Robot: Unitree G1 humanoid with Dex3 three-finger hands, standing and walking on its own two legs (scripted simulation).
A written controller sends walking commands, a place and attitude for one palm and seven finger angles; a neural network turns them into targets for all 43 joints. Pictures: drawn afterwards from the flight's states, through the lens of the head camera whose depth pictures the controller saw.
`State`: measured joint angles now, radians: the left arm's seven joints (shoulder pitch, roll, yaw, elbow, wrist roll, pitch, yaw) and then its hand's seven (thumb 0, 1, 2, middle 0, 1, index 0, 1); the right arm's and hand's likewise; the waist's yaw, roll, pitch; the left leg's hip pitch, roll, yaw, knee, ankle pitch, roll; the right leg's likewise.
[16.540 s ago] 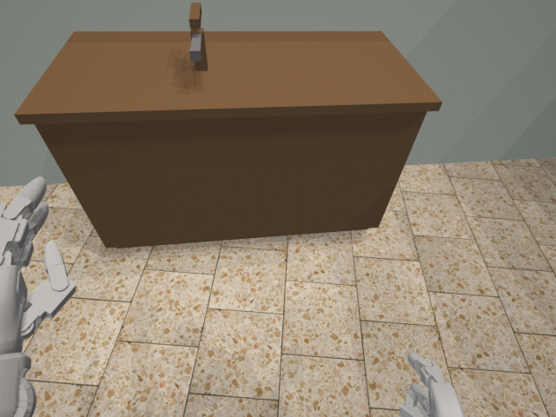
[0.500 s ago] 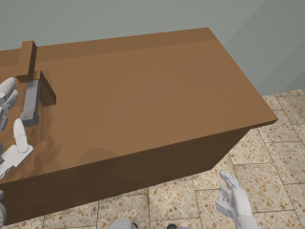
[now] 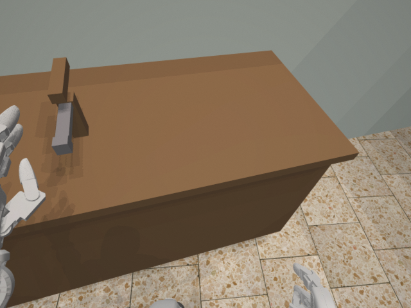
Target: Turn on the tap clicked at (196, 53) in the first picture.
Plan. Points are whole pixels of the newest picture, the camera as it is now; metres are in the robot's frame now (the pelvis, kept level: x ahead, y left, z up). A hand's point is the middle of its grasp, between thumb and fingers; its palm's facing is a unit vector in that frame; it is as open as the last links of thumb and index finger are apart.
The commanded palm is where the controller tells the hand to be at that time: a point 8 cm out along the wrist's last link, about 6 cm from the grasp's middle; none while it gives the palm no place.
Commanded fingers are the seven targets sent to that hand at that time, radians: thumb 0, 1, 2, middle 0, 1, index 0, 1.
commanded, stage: come to a stop and stand still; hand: left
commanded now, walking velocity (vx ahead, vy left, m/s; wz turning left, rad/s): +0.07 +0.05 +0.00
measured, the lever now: (62, 145) +0.38 +0.32 +0.08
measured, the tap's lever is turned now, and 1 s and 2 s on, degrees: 0 0 0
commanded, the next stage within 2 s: look again from close up in 2.00 s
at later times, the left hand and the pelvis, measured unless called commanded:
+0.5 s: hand (30, 168) +0.25 +0.27 +0.19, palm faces +0.42 -0.77 -0.48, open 7.4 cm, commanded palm +0.18 +0.27 +0.18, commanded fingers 0.00 0.90 0.90 -0.20 -0.30 -0.20 -0.30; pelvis +0.01 -0.01 +0.00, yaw -2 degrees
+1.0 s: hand (36, 170) +0.26 +0.27 +0.18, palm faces +0.39 -0.87 -0.31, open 7.4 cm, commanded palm +0.20 +0.30 +0.18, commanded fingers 0.00 0.90 0.90 -0.20 -0.30 -0.20 -0.30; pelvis +0.02 +0.03 +0.00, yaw -3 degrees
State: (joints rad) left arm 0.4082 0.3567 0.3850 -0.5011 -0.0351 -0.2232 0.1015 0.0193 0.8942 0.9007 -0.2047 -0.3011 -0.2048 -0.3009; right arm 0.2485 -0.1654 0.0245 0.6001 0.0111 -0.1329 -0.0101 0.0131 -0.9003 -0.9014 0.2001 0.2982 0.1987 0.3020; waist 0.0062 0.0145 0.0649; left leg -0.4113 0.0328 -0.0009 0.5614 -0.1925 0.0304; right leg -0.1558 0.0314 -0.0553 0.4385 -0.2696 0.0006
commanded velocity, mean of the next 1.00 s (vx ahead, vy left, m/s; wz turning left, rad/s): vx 0.00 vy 0.00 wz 0.00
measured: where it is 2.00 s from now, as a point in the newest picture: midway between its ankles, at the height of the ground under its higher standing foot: outside the picture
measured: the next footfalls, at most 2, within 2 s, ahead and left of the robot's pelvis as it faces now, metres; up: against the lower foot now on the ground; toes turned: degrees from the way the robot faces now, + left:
none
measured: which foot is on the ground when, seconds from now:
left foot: down 0.00-1.00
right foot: down 0.00-1.00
